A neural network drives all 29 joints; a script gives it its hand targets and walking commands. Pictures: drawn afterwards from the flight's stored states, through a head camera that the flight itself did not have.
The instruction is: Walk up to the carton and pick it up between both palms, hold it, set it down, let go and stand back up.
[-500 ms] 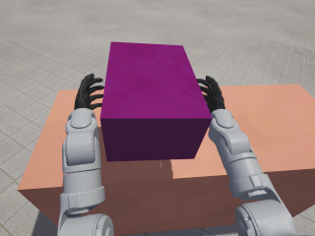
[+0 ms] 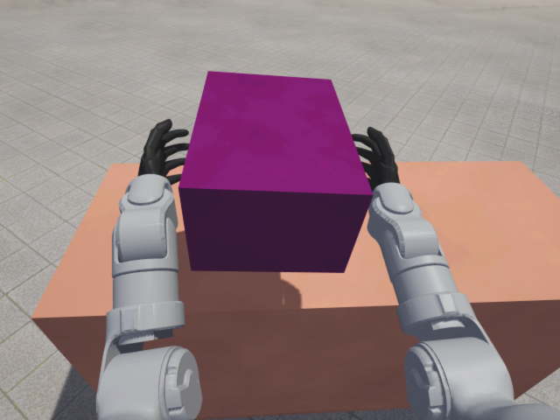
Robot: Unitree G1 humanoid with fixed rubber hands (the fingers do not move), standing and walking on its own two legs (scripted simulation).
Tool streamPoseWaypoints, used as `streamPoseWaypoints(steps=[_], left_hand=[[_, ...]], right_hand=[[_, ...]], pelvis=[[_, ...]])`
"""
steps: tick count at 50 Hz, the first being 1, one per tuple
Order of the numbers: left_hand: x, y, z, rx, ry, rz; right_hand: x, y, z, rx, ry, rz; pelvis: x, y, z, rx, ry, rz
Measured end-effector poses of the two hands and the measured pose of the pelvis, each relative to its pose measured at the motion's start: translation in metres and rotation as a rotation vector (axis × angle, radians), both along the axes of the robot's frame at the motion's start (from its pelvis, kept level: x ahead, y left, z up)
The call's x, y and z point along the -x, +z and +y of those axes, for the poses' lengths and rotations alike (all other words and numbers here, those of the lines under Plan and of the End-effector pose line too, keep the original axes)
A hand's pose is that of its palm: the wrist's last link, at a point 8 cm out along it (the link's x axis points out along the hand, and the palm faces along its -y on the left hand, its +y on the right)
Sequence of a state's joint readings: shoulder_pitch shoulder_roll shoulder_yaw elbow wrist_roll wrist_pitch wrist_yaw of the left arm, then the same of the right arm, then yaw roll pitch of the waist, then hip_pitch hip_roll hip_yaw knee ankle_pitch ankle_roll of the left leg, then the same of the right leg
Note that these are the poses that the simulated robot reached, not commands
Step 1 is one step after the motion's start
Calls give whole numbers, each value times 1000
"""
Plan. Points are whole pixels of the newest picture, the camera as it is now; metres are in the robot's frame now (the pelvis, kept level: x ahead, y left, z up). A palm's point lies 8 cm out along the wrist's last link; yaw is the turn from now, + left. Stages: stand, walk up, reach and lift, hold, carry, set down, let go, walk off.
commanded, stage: hold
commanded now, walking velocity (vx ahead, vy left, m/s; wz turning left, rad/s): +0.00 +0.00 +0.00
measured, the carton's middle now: (270, 162) +0.45 +0.01 +0.16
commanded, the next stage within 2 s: set down in 0.06 s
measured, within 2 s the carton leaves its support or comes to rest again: neither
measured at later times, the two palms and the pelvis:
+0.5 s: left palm (156, 188) +0.38 +0.17 +0.17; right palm (369, 190) +0.39 -0.14 +0.16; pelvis +0.02 -0.02 +0.00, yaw +2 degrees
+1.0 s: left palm (158, 195) +0.44 +0.19 +0.11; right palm (343, 185) +0.45 -0.12 +0.12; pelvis +0.10 +0.02 +0.00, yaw +4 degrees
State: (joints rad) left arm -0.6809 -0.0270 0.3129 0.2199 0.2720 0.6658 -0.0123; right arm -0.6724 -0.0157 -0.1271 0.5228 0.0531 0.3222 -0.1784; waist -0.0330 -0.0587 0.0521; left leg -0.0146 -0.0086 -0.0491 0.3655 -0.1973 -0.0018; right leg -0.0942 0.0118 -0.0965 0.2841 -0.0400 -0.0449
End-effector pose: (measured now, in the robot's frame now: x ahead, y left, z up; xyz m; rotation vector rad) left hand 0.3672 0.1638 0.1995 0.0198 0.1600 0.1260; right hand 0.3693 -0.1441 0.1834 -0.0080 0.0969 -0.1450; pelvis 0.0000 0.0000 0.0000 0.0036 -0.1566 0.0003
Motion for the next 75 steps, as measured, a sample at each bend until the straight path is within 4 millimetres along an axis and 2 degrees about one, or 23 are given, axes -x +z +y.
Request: streamPoseWaypoints(steps=[6,10,15,23,33,39,47,53,58,62,66,71,75], left_hand=[[-4,12,5,4,18,-8],[2,14,7,-3,23,-38],[2,6,6,12,16,-48],[-7,-17,7,-8,10,-70],[-41,-70,8,-15,12,4],[-62,-92,10,-21,16,-1],[-73,-88,21,-21,25,-43],[-67,-84,33,-22,36,-32],[-65,-74,31,-17,20,-45],[-72,-86,26,-3,-12,41],[-70,-101,23,-6,-17,95],[-72,-95,19,-65,19,42],[-78,-88,17,-92,39,40]], right_hand=[[-9,8,5,-14,13,-6],[-5,8,7,-36,19,-38],[-4,2,6,-34,13,-56],[-13,-18,7,2,12,-109],[-48,-66,8,58,23,-48],[-72,-76,10,81,37,-58],[-86,-69,20,92,47,-100],[-83,-72,32,74,54,-87],[-76,-73,30,39,38,-104],[-72,-76,25,126,9,-19],[-71,-83,22,99,8,34],[-83,-82,18,12,48,-31],[-95,-80,17,34,70,-39]], pelvis=[[11,0,-7,-9,14,17],[8,1,-9,-7,28,19],[0,1,-11,-7,35,1],[-14,1,-14,-4,37,-12],[-37,2,-16,4,44,49],[-58,3,-10,20,49,115],[-91,3,9,38,63,155],[-106,2,27,51,48,124],[-117,0,39,105,-32,158],[-112,3,43,72,14,152],[-103,4,49,59,-4,133],[-108,5,56,82,-105,218],[-106,4,56,76,-88,185]])
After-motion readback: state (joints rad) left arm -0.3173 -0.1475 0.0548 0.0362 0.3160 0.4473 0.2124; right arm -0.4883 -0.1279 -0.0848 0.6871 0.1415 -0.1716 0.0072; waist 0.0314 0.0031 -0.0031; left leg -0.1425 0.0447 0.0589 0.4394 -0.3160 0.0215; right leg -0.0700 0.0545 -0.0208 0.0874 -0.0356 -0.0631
